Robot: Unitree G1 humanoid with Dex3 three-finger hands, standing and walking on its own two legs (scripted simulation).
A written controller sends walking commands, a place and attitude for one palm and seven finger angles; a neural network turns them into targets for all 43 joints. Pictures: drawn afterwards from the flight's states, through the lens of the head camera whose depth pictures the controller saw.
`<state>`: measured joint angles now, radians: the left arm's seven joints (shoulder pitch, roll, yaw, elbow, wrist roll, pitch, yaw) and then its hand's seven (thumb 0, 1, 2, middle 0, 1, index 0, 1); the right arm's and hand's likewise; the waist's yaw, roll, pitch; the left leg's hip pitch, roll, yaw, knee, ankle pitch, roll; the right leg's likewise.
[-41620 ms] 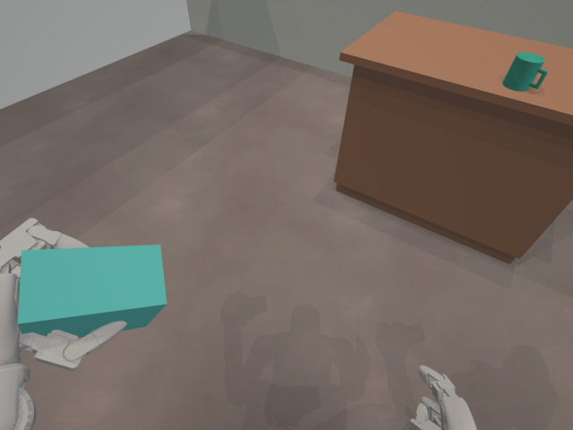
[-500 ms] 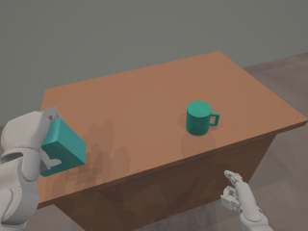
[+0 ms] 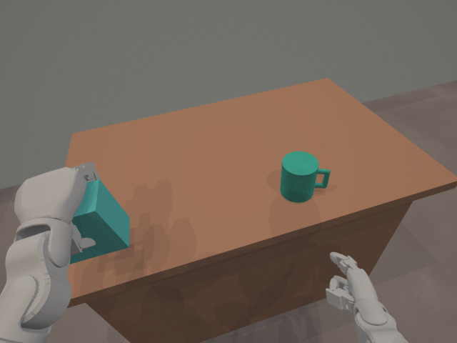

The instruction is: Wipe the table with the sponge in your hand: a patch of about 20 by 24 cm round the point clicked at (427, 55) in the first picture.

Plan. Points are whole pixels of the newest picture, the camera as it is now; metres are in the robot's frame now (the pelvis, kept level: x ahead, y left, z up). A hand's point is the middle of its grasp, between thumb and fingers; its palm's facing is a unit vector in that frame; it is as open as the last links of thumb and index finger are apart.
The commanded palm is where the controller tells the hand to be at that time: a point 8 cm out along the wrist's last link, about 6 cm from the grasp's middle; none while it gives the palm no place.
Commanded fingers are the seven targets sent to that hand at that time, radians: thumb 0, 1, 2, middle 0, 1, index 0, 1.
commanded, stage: turn the palm down, sponge in hand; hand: left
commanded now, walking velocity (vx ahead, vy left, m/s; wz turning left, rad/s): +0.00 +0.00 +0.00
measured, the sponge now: (88, 229) +0.24 +0.30 +0.10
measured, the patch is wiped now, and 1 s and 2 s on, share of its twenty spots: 0.00 0.00 0.00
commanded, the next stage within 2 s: move the sponge above the wiping area in 0.08 s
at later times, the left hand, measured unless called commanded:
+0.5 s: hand (93, 209) +0.25 +0.28 +0.14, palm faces +0.10 -0.07 -0.99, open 10.1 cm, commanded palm +0.21 +0.27 +0.20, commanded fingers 0.00 0.10 1.30 -1.20 -1.60 -1.20 -1.60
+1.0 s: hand (100, 209) +0.26 +0.28 +0.12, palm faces +0.07 -0.06 -1.00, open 10.1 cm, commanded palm +0.23 +0.27 +0.19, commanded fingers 0.00 0.10 1.30 -1.20 -1.60 -1.20 -1.60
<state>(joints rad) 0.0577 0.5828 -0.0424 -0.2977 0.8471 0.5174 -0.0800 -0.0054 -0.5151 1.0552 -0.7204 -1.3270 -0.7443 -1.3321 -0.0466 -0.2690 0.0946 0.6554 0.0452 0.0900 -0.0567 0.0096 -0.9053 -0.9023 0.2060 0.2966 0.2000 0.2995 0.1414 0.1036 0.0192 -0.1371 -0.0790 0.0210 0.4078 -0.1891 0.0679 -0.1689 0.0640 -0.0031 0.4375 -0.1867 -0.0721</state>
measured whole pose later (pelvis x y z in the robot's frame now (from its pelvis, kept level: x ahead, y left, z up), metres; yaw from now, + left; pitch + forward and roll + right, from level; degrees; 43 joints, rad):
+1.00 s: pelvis +0.01 -0.02 +0.00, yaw -1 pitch -3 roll +1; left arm 0.03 0.56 -0.04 -0.11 0.86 0.42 -0.03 0.00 -0.51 1.06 -0.72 -1.33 -0.74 -1.33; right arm 0.00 -0.28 0.06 0.67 0.04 0.05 -0.08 0.01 -0.91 -0.90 0.21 0.30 0.20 0.30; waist 0.12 0.09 0.00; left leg -0.15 -0.05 0.02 0.42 -0.22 0.04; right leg -0.18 0.09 0.00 0.43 -0.20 -0.10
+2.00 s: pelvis +0.03 -0.01 +0.00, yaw +0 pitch -1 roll +1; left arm -0.06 0.47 -0.13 0.03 0.91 0.45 0.02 0.00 -0.51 1.05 -0.72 -1.33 -0.74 -1.33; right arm 0.02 -0.27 0.05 0.68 0.06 0.08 -0.07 0.01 -0.91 -0.90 0.21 0.30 0.20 0.30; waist 0.10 0.09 -0.03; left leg -0.17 -0.07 0.01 0.41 -0.22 0.06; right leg -0.20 0.08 0.00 0.43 -0.21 -0.09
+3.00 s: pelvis +0.02 -0.02 +0.00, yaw +0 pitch -2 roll +1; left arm 0.00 0.51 -0.10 0.00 0.90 0.42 0.01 0.00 -0.51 1.05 -0.72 -1.33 -0.74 -1.33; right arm 0.02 -0.29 0.05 0.68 0.06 0.08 -0.07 0.01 -0.91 -0.90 0.20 0.30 0.20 0.30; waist 0.11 0.09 -0.02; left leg -0.15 -0.05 0.01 0.41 -0.22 0.04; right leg -0.17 0.10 0.00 0.42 -0.20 -0.10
